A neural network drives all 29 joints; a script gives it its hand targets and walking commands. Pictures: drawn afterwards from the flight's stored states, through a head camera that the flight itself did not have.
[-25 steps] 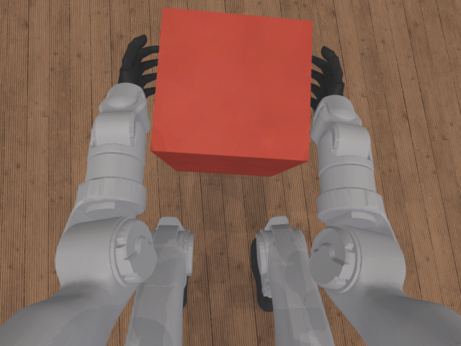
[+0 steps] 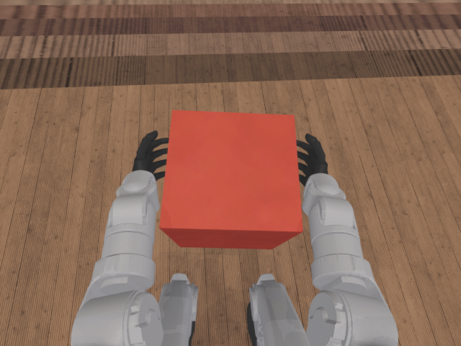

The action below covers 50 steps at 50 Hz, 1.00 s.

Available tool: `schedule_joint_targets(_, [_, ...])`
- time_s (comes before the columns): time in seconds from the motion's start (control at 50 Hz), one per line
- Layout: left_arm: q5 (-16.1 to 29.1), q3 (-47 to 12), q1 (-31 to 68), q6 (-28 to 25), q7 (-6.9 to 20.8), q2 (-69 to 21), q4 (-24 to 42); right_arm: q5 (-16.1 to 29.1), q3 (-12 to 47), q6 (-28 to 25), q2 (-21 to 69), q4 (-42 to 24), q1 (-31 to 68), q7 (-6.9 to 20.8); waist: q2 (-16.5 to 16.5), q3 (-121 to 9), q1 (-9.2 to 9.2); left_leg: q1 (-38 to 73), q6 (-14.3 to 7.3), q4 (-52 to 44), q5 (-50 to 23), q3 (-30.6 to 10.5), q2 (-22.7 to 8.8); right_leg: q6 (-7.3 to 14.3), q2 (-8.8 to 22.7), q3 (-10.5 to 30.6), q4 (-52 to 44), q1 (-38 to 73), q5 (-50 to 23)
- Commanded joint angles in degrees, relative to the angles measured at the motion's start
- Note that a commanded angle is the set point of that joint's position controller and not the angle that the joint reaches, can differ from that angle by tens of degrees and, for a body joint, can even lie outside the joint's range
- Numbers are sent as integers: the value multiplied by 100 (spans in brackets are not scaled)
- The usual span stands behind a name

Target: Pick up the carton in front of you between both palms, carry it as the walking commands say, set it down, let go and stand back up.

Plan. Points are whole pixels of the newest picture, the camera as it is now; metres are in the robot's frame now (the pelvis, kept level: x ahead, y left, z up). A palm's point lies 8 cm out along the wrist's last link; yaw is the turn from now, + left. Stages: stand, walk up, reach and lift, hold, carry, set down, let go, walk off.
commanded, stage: reach and lift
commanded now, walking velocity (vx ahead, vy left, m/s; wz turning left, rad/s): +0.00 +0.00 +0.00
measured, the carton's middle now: (229, 190) +0.41 -0.01 -0.10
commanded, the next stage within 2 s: hold in 1.68 s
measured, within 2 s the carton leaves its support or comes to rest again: neither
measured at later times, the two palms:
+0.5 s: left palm (112, 162) +0.37 +0.15 +0.12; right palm (360, 162) +0.37 -0.15 +0.12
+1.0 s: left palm (85, 154) +0.34 +0.15 +0.18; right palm (395, 154) +0.35 -0.15 +0.19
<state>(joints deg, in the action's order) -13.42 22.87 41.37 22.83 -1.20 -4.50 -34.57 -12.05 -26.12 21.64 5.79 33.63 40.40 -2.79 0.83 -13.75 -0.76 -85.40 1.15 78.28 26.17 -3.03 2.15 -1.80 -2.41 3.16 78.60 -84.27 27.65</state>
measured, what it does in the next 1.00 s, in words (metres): rises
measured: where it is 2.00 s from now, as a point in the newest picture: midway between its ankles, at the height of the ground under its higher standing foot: outside the picture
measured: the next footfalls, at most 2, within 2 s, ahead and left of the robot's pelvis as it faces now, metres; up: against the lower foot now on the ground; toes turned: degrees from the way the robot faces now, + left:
none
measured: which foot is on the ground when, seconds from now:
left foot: down 0.00-1.00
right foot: down 0.00-1.00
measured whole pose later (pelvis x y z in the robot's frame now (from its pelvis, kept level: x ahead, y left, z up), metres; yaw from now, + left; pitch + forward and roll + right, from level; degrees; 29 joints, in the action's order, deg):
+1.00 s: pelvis +0.04 +0.00 +0.16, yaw +0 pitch -4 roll +0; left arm -17.9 18.5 19.6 35.3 1.7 -10.0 -21.9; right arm -18.0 -19.5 34.2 10.1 22.7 20.0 0.8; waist 0.3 1.4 0.3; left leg -10.9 0.7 26.7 11.6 -3.4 0.7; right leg -0.5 -0.9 3.8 27.1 -10.2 12.8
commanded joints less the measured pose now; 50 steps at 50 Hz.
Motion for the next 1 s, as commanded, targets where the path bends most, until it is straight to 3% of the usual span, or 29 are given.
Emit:
schedule_joint_targets(0.0, [904, -3206, 3117, -129, 1336, -6187, -194, 858, 3405, -8, 6132, 383, 3183, 1557, -169, -3947, 52, 3345, -32, -1287, -1260, 251, 709, 83, -720, -314, -1320, 2413, -1126])
schedule_joint_targets(0.32, [854, -3608, 1386, -80, 1397, -6148, 322, 750, 3885, 53, 6156, -38, 1390, 1546, -59, -2483, 73, 5635, -105, -3250, -2108, -81, 529, 159, -501, 82, -3333, 4981, -2087])
schedule_joint_targets(0.56, [1026, -4084, 436, 509, 1459, -6021, 1078, 838, 4261, 636, 6041, -757, 431, 1586, -50, -1158, 118, 7391, -114, -4744, -2683, -141, 402, 139, -327, 184, -4862, 6789, -2666])
schedule_joint_targets(0.64, [1044, -4052, 229, 830, 1488, -5982, 1317, 854, 4258, 966, 5973, -974, 193, 1609, -11, -562, 89, 7816, -95, -5225, -2573, -130, 352, 165, -299, 151, -5364, 7237, -2522])
schedule_joint_targets(0.78, [722, -3388, 429, 1105, 1552, -5752, 996, 569, 3629, 1237, 5717, -683, 389, 1717, -79, 517, 97, 7769, -152, -5642, -1525, -44, 275, 233, -240, 55, -5746, 7286, -1566])
schedule_joint_targets(0.98, [789, -3549, 1017, 1065, 1608, -5916, 1212, 659, 3830, 1176, 5872, -900, 1024, 1778, -62, -1, 106, 8076, -144, -5618, -1545, -24, 272, 223, -239, 51, -5727, 7513, -1545])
